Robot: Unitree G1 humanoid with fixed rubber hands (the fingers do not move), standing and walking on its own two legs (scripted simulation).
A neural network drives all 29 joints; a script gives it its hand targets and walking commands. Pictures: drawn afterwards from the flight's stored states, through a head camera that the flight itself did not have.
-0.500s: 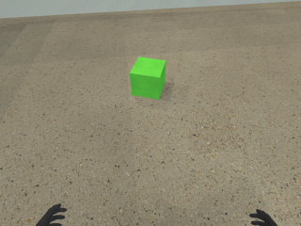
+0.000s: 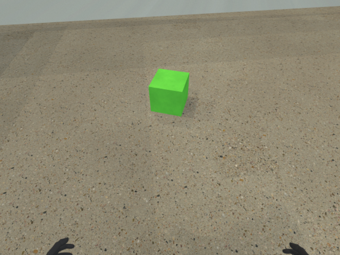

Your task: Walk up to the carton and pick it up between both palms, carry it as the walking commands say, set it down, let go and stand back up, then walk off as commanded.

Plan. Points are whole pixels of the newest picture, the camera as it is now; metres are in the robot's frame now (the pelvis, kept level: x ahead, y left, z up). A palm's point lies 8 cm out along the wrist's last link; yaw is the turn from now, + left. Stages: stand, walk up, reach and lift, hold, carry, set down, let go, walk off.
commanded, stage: stand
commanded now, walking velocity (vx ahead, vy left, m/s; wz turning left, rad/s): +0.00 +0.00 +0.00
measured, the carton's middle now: (169, 92) +1.49 +0.06 -0.64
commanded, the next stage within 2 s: walk up in 0.20 s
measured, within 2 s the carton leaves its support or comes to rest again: neither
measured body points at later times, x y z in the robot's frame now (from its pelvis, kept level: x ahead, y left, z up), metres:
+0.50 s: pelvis +0.00 +0.00 +0.01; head +0.00 +0.00 +0.46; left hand +0.11 +0.32 -0.10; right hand +0.12 -0.31 -0.10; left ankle +0.01 +0.12 -0.73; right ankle +0.00 -0.12 -0.73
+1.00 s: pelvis +0.15 +0.06 +0.00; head +0.15 +0.07 +0.45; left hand +0.25 +0.39 -0.10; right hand +0.21 -0.29 -0.07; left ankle +0.09 +0.14 -0.74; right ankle +0.28 -0.09 -0.69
